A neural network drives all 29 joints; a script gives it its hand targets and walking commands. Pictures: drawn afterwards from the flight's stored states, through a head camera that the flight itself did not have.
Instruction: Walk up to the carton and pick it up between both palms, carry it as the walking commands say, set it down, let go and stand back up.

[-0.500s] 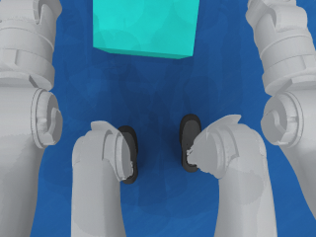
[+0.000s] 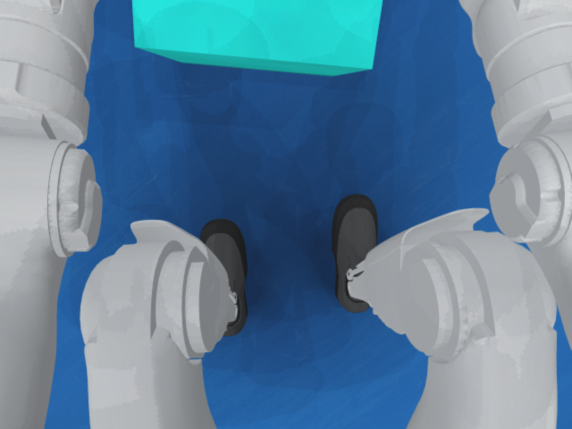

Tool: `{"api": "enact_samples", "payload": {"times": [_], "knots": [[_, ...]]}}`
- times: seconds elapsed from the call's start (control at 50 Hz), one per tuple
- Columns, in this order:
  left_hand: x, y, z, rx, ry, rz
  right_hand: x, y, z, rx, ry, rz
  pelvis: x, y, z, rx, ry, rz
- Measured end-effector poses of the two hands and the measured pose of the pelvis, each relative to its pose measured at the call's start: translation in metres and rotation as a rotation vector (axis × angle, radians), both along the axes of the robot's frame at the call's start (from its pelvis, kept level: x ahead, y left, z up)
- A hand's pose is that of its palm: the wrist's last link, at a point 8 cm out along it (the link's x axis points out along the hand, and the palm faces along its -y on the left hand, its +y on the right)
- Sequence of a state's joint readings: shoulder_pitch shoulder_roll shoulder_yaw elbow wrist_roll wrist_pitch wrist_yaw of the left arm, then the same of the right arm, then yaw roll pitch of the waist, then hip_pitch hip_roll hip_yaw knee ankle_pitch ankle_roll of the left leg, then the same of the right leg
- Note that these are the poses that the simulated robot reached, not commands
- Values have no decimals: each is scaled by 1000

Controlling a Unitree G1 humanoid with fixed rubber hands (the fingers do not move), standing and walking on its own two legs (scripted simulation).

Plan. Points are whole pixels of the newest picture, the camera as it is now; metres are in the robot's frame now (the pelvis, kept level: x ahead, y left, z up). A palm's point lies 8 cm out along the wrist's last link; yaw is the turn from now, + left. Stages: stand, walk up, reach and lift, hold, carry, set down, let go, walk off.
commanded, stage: reach and lift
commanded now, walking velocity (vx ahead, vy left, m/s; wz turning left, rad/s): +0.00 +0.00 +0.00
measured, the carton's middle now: out of the picture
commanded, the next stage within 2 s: none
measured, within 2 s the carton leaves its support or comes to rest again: leaves its support in 1.40 s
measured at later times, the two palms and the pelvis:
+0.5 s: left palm out of the picture +0.58 +0.17 -0.17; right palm out of the picture +0.56 -0.14 -0.18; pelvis +0.00 +0.00 +0.01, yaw +1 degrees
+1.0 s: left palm out of the picture +0.58 +0.17 -0.18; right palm out of the picture +0.57 -0.14 -0.18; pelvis +0.01 +0.00 +0.00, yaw +2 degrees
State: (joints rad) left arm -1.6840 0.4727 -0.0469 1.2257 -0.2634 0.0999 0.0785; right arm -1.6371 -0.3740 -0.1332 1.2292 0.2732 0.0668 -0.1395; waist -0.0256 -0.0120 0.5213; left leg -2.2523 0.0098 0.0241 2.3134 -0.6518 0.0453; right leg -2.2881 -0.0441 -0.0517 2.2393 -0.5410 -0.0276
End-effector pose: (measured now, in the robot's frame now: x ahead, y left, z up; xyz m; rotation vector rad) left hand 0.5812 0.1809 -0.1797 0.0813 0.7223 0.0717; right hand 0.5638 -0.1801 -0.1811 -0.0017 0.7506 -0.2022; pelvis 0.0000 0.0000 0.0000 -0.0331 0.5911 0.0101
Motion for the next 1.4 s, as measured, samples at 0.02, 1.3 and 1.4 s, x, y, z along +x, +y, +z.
{"api": "enact_samples", "payload": {"times": [0.02, 1.3, 1.4], "knots": [[0, 0, 1, -1, 0, 0, 0, 0, 1, -1, 1, 1, 0, 0, 1, 0, -1, 0], [-7, -15, 5, -66, 21, -33, 3, 36, 4, 33, 64, 128, 9, 1, 2, -13, -21, 46], [-14, -22, 12, -51, 34, -36, -2, 33, 11, -3, 70, 92, 7, -2, 7, -10, -14, 52]]}}
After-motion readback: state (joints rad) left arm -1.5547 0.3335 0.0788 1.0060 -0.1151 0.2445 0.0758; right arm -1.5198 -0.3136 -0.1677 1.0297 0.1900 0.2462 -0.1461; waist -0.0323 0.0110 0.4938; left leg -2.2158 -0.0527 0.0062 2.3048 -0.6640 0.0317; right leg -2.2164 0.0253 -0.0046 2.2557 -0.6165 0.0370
